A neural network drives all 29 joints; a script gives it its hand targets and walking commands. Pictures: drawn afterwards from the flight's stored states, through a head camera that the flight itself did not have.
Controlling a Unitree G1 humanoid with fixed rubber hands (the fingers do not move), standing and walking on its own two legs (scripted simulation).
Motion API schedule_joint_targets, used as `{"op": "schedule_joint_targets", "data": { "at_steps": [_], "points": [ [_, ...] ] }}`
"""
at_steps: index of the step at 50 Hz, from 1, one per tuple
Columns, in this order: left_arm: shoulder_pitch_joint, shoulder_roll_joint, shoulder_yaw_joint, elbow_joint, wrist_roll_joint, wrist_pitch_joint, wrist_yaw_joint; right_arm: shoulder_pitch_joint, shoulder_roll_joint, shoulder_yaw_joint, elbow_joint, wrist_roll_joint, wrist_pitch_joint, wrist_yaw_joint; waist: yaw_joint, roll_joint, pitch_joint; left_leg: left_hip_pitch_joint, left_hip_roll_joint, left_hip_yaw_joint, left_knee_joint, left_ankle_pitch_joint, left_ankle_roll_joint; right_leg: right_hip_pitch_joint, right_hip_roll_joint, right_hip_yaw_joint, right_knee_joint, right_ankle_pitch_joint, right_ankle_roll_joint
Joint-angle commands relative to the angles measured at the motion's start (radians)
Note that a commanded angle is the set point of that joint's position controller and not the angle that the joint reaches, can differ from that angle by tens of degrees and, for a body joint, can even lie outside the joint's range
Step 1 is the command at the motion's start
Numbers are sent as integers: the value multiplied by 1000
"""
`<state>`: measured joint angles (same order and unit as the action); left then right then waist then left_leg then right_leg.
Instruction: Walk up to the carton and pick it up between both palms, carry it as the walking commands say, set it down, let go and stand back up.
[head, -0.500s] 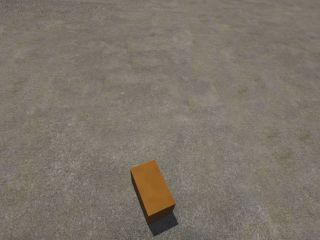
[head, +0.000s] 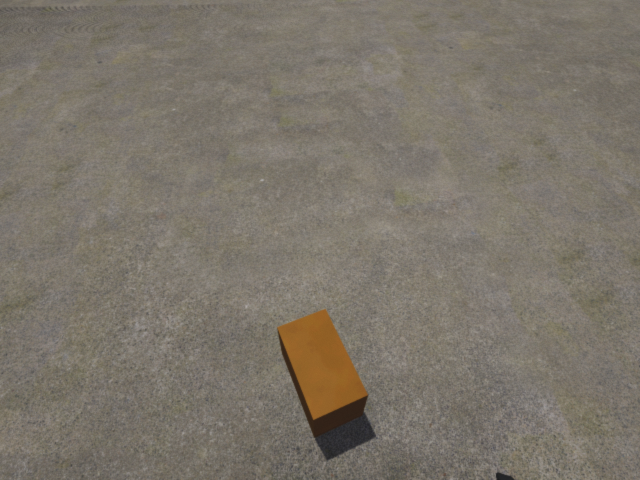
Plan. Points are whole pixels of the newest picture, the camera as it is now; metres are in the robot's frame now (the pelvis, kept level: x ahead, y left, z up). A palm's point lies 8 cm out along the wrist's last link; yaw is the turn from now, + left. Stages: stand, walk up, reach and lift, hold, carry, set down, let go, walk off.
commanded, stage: walk up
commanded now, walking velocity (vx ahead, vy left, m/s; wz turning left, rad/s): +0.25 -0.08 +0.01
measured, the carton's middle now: (320, 371) +0.51 +0.00 -0.68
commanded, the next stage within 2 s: none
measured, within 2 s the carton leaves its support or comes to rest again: neither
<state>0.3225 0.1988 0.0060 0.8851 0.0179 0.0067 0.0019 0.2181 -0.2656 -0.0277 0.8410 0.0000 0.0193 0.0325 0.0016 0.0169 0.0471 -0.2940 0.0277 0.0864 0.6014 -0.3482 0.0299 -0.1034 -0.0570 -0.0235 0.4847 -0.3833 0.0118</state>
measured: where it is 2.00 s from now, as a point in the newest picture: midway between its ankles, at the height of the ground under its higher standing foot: outside the picture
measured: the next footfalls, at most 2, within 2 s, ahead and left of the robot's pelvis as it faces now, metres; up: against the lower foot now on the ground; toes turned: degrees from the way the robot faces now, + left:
left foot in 0.02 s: +0.05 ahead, +0.12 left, +0.00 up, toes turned +5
right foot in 0.38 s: +0.17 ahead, -0.14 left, +0.00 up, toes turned -4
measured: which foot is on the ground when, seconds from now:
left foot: up 0.00-0.00, down 0.02-0.42, up 0.44-0.66, down 0.68-1.00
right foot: down 0.00-0.04, up 0.06-0.36, down 0.38-0.68, up 0.70-0.94, down 0.96-1.00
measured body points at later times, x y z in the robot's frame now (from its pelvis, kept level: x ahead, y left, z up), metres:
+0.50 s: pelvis +0.07 -0.01 +0.00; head +0.10 -0.03 +0.45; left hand +0.14 +0.24 -0.13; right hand +0.13 -0.26 -0.15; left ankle +0.01 +0.11 -0.69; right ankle +0.13 -0.13 -0.73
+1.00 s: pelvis +0.01 +0.00 +0.00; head +0.04 +0.00 +0.45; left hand +0.08 +0.24 -0.14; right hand +0.07 -0.24 -0.15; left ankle +0.05 +0.12 -0.73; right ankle -0.05 -0.11 -0.74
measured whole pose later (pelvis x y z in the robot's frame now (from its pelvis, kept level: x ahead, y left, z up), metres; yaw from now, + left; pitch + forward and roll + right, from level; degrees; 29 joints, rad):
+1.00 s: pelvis +0.01 +0.00 +0.00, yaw -2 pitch +0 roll +1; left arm 0.24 0.19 0.01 0.89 0.02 0.05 0.02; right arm 0.26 -0.20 -0.03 0.86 0.00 0.06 -0.02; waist 0.00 -0.01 0.06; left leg -0.30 0.01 0.08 0.52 -0.22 0.02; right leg -0.13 -0.02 -0.02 0.50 -0.40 0.01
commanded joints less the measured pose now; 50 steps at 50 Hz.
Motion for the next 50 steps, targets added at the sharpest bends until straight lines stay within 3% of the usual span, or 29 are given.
{"op": "schedule_joint_targets", "data": {
  "at_steps": [1,3,6,8,10,11,15,17,19,20,21,24,25,26,27,30,31,32,33,34,35,37,39,40,43,45,46,47,50],
  "points": [
    [-15,126,46,-19,6,-30,8,302,-236,-69,85,-37,-69,-33,-100,158,-156,529,456,-555,-338,365,108,-485,51,-38,445,-247,-14],
    [-83,143,69,-42,9,7,-1,261,-215,-74,89,-27,-51,-50,-90,-8,-20,366,473,-563,-388,356,173,-493,-14,93,588,-164,0],
    [-95,123,50,-41,3,-5,-31,138,-140,-41,65,-27,-75,-50,-45,127,-16,313,290,-260,-328,570,75,-435,-31,65,477,-24,0],
    [-51,94,47,-20,1,-1,-23,143,-119,-29,46,-13,-75,-58,-30,169,-53,354,244,-159,-229,1111,39,-378,24,1,408,30,15],
    [-71,75,31,-34,-15,-1,-20,97,-78,-12,14,-9,-62,-58,-20,293,-127,313,139,-17,-234,1095,52,-248,60,-37,233,90,26],
    [-88,84,30,-26,-20,10,-13,118,-74,-11,16,-18,-55,-49,-32,257,-128,260,127,-3,-216,1077,43,-225,48,-57,218,112,26],
    [-19,84,39,28,-13,17,-4,111,-77,-23,13,-20,-19,-55,5,169,-13,156,117,36,-160,680,23,-135,55,-115,-34,326,7],
    [-52,153,58,38,4,11,10,139,-40,-7,19,-11,-15,-49,-9,-110,-46,75,86,-6,-158,284,0,-45,-52,-20,-36,450,-15],
    [-43,208,85,-4,1,18,31,73,-50,-39,-6,11,14,-67,13,-231,54,-4,-14,4,129,90,-37,-142,-214,145,-55,996,-136],
    [28,228,73,23,6,13,31,119,-47,-40,-17,7,36,-65,22,-258,9,-32,-54,-47,302,-254,-41,-128,-327,233,-120,1101,-208],
    [-9,236,78,10,14,13,38,145,-13,-41,-23,16,51,-58,-4,-325,-4,-52,-52,-79,457,-349,-44,-125,-371,263,-100,1178,-263],
    [-55,143,53,-13,5,7,44,127,-25,-41,15,-5,47,-58,-14,-233,-121,-73,-23,-94,375,-241,-40,-75,-201,157,-83,878,-156],
    [-40,167,57,-23,4,15,42,90,-17,-31,7,4,50,-48,0,-239,-138,-45,-14,-77,287,-228,-45,-66,-207,148,-86,890,-136],
    [-24,139,48,-6,10,15,40,93,11,-21,3,-3,54,-50,14,-259,-174,25,-10,-76,180,-181,-41,-89,-173,150,-180,425,-105],
    [-59,151,54,-2,9,27,38,57,5,-12,22,-2,54,-43,28,-309,-95,1,-23,-37,109,-116,-46,-141,-140,151,-220,180,-101],
    [-130,171,60,-16,9,43,30,160,-1,-12,71,-7,37,-45,-38,-209,46,120,-15,10,-117,88,-31,-338,-135,131,-243,-110,-64],
    [-120,162,61,-34,13,52,25,176,-23,-14,73,-13,33,-46,-40,-226,33,141,5,-14,-192,93,-13,-343,-106,79,-191,-67,-44],
    [-115,170,72,-58,-5,51,35,152,-117,-44,31,-9,30,-57,-51,-35,108,57,106,-125,-217,211,-3,-367,-79,100,-23,224,-22],
    [-76,119,68,-48,-11,45,34,157,-159,-69,24,-19,22,-68,-40,164,58,4,262,-273,-290,358,75,-327,23,13,195,129,8],
    [-96,121,73,-57,-6,60,33,101,-153,-65,5,-22,15,-65,-33,174,52,-36,364,-382,-343,465,148,-334,70,30,422,-177,20],
    [-69,118,75,-68,-7,68,32,77,-171,-72,-29,-38,6,-68,-34,160,0,-80,382,-357,-324,500,177,-285,54,57,557,-189,26],
    [-42,118,62,-58,-3,64,23,20,-120,-57,-33,-29,0,-65,3,143,-32,-39,284,-253,-314,580,149,-308,70,48,642,-114,11],
    [-30,91,34,-39,-13,56,21,-57,-74,-29,-53,-22,-5,-64,39,144,-109,-10,175,-146,-261,460,107,-250,58,46,475,-49,2],
    [-24,96,27,-13,-5,51,13,-54,-49,-15,-39,-26,-3,-61,18,162,-180,76,105,-136,-317,123,63,-207,60,6,358,-4,-7],
    [-15,88,24,2,-4,37,18,26,-75,-32,-10,-26,3,-55,-10,153,-80,36,138,-181,-300,26,61,-116,61,-13,33,56,-2],
    [52,90,28,15,-8,24,27,51,-36,-28,8,-22,13,-53,18,94,-33,-38,125,-201,-266,-27,46,11,21,28,-181,125,-24],
    [60,114,35,26,-2,17,32,45,-12,-24,11,-15,12,-58,3,18,-26,-59,76,-138,-184,3,26,32,-48,125,-210,133,-43],
    [38,150,39,31,5,14,33,74,17,-19,6,-10,6,-57,-5,-152,-34,-85,6,-68,-95,70,0,46,-136,195,-197,242,-65],
    [-13,139,31,30,0,-14,33,34,-21,-25,-4,-13,-10,-49,6,-186,-47,-49,-9,-29,-84,98,-20,63,-176,139,-139,605,-96]
  ]
}}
